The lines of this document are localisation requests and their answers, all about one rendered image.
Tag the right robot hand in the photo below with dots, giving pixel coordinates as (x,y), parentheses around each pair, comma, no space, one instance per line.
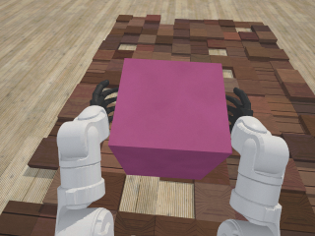
(243,106)

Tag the left robot hand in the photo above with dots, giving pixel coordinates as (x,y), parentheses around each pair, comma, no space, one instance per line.
(99,95)

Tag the left robot forearm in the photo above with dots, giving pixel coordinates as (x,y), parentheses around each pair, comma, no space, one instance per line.
(79,157)

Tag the right robot forearm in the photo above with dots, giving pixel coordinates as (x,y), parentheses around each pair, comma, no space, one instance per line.
(261,169)

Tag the right robot upper arm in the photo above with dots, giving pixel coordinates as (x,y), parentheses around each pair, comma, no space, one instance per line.
(235,227)

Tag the carton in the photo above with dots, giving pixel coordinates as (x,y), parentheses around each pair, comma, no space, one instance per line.
(170,119)

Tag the left robot upper arm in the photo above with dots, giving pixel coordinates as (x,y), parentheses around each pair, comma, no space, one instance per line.
(88,221)

